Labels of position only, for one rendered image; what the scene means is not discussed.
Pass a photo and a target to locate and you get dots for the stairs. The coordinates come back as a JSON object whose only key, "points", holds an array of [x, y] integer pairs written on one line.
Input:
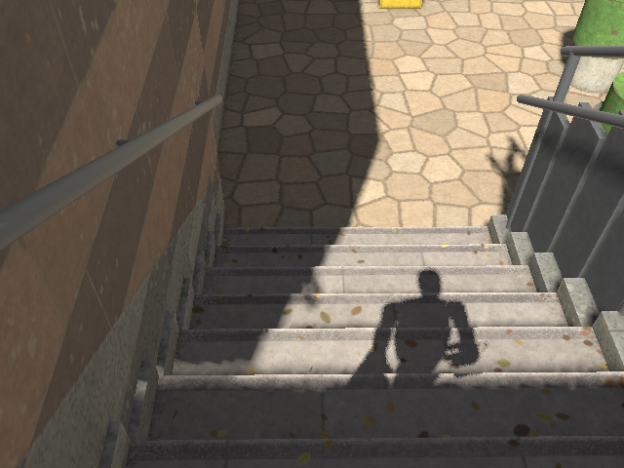
{"points": [[380, 347]]}

